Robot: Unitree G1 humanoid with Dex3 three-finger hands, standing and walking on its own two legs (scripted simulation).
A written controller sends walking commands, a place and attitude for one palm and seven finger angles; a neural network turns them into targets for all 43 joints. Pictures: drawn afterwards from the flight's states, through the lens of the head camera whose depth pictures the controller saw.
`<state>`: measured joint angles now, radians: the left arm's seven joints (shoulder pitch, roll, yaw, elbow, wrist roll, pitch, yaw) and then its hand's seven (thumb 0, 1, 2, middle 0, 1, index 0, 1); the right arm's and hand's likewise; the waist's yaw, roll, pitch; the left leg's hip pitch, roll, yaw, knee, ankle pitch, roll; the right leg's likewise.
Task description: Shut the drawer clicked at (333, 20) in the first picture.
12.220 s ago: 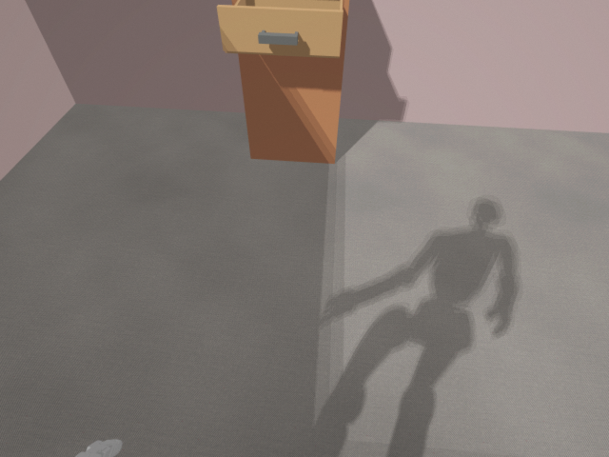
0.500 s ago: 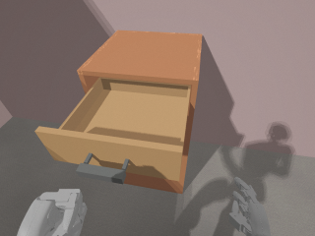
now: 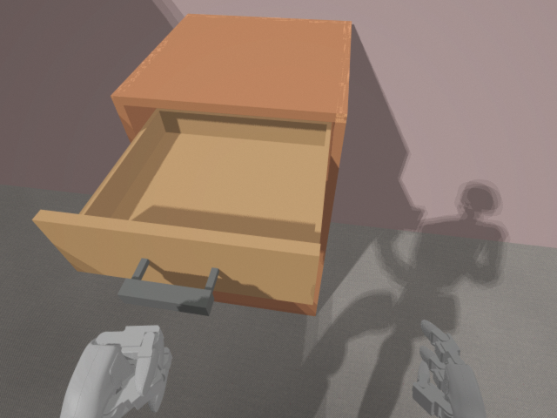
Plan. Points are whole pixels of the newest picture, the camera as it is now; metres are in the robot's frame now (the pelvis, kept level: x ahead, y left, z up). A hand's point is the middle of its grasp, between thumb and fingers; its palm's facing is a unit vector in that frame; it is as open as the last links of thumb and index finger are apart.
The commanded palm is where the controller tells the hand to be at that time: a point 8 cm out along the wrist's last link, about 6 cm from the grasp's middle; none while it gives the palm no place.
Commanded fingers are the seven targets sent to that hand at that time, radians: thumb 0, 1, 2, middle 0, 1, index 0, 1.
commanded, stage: bring the fist close to the handle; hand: left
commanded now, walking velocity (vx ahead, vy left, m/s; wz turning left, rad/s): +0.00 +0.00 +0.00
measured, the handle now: (172, 283) +0.29 +0.18 +0.04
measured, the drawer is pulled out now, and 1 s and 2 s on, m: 0.30 0.30 0.22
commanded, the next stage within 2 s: push the drawer shut in 0.82 s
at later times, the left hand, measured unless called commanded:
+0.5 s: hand (184, 358) +0.19 +0.14 +0.04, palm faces -0.08 -1.00 -0.04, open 3.2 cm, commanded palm +0.16 +0.20 +0.04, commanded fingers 0.00 0.90 0.90 -1.40 -1.60 -1.40 -1.60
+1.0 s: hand (183, 359) +0.19 +0.14 +0.04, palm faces -0.08 -0.99 -0.06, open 3.2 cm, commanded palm +0.17 +0.20 +0.04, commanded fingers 0.00 0.90 0.90 -1.40 -1.60 -1.40 -1.60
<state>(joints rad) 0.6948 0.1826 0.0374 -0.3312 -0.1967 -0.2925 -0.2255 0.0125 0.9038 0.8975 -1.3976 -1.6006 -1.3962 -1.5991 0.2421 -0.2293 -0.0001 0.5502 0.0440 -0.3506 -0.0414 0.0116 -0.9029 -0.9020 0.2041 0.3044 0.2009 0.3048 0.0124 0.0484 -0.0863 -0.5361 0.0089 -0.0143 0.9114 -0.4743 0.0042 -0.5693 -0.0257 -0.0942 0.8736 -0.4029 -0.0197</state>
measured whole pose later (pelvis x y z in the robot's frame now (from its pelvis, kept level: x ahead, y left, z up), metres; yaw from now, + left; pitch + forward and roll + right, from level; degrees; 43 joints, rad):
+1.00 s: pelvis +0.00 +0.00 -0.03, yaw +0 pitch +13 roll -2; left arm 0.59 0.19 0.01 -0.25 -0.17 -0.35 -0.16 0.01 0.90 0.90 -1.40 -1.60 -1.40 -1.60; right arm 0.25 -0.23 0.01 0.45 0.04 -0.17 -0.03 0.01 -0.90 -0.90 0.20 0.30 0.20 0.30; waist -0.02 0.05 -0.14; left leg -0.77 0.01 -0.03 1.10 -0.55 0.00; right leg -0.80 -0.03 -0.10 1.05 -0.48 -0.02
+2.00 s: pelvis -0.02 +0.01 -0.02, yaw +1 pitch +12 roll -1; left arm 0.00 0.21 -0.01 0.19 -0.16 -0.29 -0.12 -0.02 0.79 0.95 -1.40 -1.60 -1.40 -1.60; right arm 0.24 -0.26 0.04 0.56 0.03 -0.17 -0.04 0.01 -0.90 -0.90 0.21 0.30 0.20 0.30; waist -0.03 0.03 -0.09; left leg -0.75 -0.01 -0.01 1.02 -0.48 0.02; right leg -0.78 -0.05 -0.09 0.97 -0.40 -0.01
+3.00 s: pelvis -0.02 +0.00 -0.02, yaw -1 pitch +16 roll -1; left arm -0.55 0.27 0.17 0.82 -0.14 -0.41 -0.16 -0.03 0.78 0.93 -1.40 -1.60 -1.40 -1.60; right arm 0.31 -0.26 0.02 0.64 0.02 -0.06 -0.02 0.01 -0.91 -0.90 0.20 0.30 0.20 0.30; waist -0.09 0.02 -0.09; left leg -0.81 0.01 0.00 1.00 -0.46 0.01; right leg -0.85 -0.02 -0.07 0.96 -0.38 -0.02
